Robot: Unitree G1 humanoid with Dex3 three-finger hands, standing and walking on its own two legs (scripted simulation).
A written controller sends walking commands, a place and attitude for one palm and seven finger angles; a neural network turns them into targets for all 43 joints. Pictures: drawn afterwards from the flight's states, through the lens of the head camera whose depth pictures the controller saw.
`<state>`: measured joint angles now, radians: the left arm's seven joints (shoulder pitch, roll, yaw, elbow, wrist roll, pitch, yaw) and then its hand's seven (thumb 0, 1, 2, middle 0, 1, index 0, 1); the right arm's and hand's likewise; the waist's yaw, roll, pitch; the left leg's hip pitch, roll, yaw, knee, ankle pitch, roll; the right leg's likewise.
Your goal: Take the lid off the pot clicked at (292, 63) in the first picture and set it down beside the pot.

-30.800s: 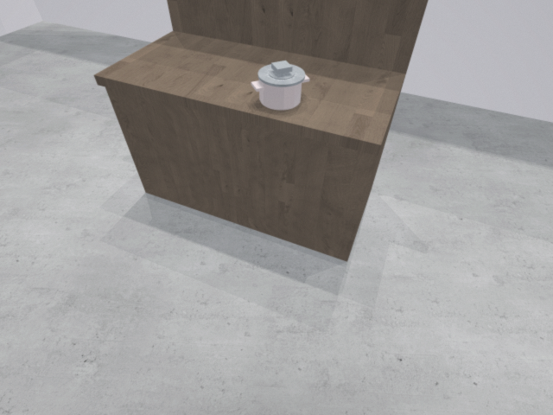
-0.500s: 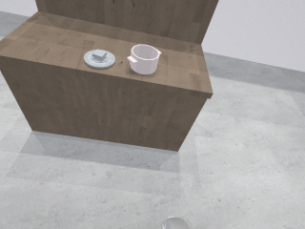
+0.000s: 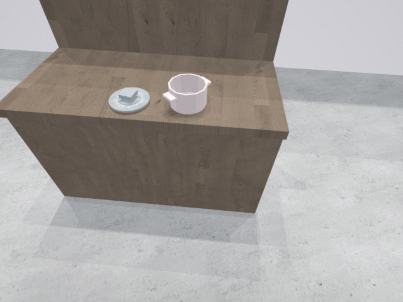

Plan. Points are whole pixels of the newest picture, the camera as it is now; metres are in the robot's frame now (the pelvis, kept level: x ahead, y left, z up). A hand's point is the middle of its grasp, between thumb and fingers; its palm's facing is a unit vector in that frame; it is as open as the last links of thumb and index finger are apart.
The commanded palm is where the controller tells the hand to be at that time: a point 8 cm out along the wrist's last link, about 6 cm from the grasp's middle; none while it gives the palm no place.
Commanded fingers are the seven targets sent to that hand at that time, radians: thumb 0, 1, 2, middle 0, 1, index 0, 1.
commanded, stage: let the arm hang, fingers relaxed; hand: left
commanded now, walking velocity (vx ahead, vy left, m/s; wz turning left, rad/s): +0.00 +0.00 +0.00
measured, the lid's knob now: (128, 94) +0.84 +0.30 -0.07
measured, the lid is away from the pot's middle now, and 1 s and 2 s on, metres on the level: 0.23 0.23 0.23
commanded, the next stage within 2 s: look to check the result in 0.66 s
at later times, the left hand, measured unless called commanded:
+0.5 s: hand out of the picture +0.02 +0.14 -0.18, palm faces +0.05 -0.98 -0.19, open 7.3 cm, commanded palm none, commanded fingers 0.00 0.90 0.90 -0.20 -0.30 -0.20 -0.30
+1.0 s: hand out of the picture +0.01 +0.14 -0.18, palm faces +0.05 -0.98 -0.19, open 7.3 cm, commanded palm none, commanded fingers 0.00 0.90 0.90 -0.20 -0.30 -0.20 -0.30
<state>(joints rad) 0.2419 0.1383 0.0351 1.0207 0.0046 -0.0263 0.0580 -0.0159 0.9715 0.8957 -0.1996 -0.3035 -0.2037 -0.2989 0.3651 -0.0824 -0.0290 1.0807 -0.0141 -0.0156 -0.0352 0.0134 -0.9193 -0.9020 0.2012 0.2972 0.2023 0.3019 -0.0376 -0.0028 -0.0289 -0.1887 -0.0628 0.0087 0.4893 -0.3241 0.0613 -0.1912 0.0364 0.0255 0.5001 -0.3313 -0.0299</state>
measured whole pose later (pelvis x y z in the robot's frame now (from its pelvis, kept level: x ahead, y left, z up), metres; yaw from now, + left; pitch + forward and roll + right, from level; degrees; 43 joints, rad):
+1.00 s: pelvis +0.01 -0.02 +0.00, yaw +0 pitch +0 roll +0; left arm 0.30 0.13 0.02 1.11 0.00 -0.02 0.06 0.01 0.93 0.90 -0.20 -0.30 -0.20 -0.30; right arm 0.34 -0.09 -0.03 1.13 0.00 -0.01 -0.05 0.00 -0.91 -0.90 0.20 0.30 0.20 0.30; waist -0.02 -0.01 0.02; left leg -0.12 -0.02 0.00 0.46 -0.33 0.02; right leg -0.11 0.07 0.02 0.45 -0.33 -0.06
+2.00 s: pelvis +0.00 -0.02 +0.00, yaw +0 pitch +0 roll +0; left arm 0.32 0.12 0.02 1.12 0.00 -0.02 0.05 0.01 0.92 0.90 -0.20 -0.30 -0.20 -0.30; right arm 0.33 -0.08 -0.03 1.14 0.00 -0.01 -0.05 0.00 -0.91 -0.90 0.20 0.30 0.20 0.30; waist -0.01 -0.02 0.02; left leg -0.13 -0.04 0.00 0.44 -0.31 0.04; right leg -0.13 0.06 0.02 0.43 -0.30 -0.05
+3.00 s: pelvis +0.00 -0.01 +0.00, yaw +0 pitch +0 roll +0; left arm 0.33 0.11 0.02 1.12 0.00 -0.02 0.05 0.01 0.92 0.90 -0.20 -0.30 -0.20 -0.30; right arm 0.33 -0.08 -0.02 1.14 0.00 -0.02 -0.05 0.00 -0.91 -0.90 0.20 0.30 0.20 0.30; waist -0.01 -0.02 0.02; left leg -0.13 -0.04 0.00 0.43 -0.30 0.04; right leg -0.12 0.05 0.01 0.43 -0.30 -0.05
